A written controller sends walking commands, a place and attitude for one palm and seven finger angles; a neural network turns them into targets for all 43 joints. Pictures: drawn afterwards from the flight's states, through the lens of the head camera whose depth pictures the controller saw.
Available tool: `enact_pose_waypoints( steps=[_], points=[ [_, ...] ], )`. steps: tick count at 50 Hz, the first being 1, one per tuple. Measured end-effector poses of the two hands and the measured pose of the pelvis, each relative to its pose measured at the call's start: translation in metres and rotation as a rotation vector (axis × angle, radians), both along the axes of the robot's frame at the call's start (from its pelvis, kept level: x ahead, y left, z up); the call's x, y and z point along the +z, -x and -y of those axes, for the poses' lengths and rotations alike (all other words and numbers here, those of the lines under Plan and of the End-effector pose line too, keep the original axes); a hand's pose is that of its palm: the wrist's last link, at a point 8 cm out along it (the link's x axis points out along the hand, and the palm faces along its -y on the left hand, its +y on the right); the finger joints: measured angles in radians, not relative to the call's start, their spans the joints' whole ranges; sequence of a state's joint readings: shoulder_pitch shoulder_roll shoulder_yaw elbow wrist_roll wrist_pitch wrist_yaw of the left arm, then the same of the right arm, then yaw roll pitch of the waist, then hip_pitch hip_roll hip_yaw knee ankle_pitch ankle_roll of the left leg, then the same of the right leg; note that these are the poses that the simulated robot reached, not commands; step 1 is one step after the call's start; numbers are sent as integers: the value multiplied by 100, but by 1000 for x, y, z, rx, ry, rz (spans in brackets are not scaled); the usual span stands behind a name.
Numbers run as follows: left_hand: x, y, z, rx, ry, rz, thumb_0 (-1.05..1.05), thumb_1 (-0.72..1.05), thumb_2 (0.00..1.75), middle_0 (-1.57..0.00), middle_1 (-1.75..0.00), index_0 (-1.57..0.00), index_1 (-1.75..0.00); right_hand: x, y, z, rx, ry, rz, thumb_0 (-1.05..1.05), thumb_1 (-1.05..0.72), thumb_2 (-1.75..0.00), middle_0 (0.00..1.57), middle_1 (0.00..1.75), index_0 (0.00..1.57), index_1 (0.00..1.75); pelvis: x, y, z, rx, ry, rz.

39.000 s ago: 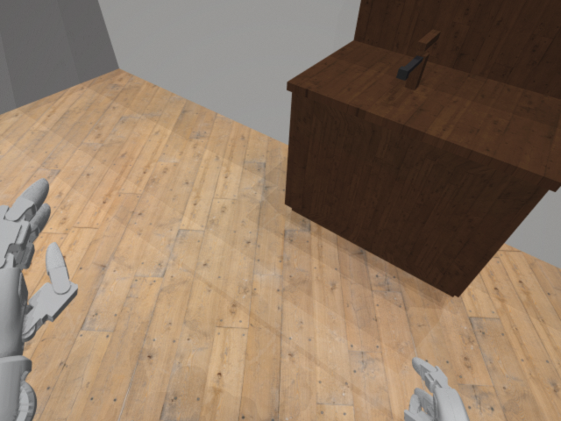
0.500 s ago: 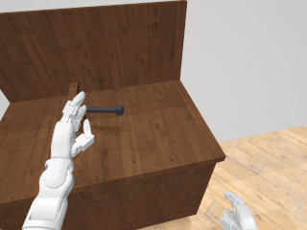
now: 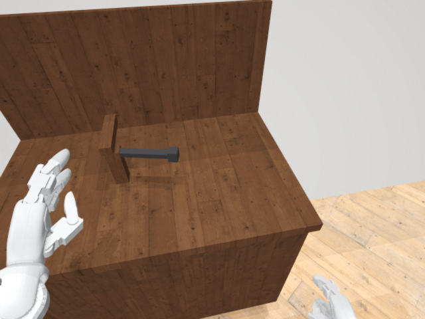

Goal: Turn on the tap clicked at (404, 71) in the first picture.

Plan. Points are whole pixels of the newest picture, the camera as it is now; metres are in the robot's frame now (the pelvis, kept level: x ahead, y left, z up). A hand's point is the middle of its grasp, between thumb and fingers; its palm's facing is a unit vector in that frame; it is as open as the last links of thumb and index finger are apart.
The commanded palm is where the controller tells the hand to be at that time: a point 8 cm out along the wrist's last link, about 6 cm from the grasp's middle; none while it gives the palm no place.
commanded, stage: draw the hand back beside the body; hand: left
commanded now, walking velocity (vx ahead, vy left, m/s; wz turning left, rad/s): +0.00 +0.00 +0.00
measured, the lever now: (173, 154) +0.48 +0.16 +0.04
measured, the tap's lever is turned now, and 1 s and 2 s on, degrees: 75 75 75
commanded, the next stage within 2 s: step back with the hand held close in 0.32 s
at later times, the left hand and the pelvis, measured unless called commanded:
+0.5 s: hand (67, 225) +0.19 +0.23 +0.16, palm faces +0.41 -0.84 -0.36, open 7.4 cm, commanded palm +0.15 +0.27 +0.17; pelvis -0.01 -0.01 +0.00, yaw +1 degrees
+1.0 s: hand (19, 257) +0.14 +0.28 +0.16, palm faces +0.41 -0.79 -0.46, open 7.4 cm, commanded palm +0.09 +0.31 +0.17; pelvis -0.07 +0.02 -0.01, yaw +1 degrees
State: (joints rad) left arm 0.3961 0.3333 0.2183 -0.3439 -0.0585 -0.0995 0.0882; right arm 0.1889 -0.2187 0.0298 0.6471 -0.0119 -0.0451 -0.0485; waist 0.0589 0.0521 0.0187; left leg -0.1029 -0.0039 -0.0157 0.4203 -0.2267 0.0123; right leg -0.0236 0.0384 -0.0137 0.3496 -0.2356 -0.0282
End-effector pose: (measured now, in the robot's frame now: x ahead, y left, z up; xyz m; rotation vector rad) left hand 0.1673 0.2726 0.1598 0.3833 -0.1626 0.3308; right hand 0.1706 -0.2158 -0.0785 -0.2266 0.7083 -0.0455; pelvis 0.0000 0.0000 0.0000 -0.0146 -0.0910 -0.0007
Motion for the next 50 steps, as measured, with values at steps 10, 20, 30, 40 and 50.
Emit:
enact_pose_waypoints(
  steps=[10,20,30,40,50],
  points=[
    [11,22,-10,79,-30,33,2,89,90,-21,-30,-21,-30,1,-11,3,22,11,30,1,-90,-90,20,30,20,30,-1,2,3,17,3,3],
    [6,19,3,45,-11,27,2,89,90,-21,-30,-21,-30,6,-11,4,21,4,59,1,-90,-90,21,30,20,30,-1,4,9,13,1,6],
    [24,13,-15,62,-87,84,2,89,90,-21,-30,-21,-30,0,2,10,-21,11,19,1,-90,-90,21,30,20,30,-3,16,6,-3,14,-39],
    [-2,30,-10,-46,-70,-29,2,89,90,-21,-30,-21,-30,2,40,11,-104,49,-2,1,-90,-90,20,30,20,30,-6,41,-12,-21,9,-80],
    [15,68,-41,52,-171,65,2,89,90,-21,-30,-21,-30,-9,72,-9,-65,60,-27,1,-90,-90,20,30,20,30,-12,68,-23,16,5,-90]
  ],
)
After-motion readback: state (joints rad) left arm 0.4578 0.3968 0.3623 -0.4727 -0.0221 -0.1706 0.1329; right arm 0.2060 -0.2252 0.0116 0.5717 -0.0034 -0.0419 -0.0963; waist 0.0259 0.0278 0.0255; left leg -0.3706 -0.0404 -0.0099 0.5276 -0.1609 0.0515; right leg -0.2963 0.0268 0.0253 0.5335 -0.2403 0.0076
